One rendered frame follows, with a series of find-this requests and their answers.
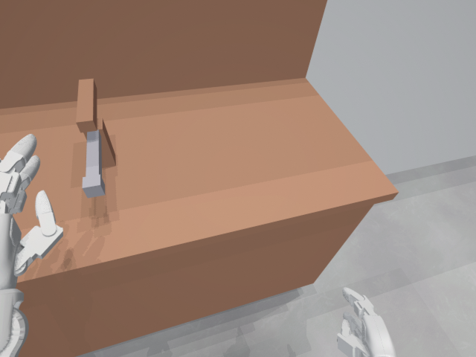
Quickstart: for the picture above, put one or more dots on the left robot hand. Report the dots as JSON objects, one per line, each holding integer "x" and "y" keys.
{"x": 17, "y": 170}

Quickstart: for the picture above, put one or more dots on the right robot hand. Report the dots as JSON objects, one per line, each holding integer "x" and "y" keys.
{"x": 372, "y": 338}

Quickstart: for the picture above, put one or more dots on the counter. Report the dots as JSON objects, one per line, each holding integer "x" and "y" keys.
{"x": 228, "y": 179}

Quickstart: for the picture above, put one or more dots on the left robot forearm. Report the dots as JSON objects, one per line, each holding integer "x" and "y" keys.
{"x": 13, "y": 323}

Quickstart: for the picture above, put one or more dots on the tap lever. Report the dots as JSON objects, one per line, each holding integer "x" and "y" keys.
{"x": 93, "y": 184}

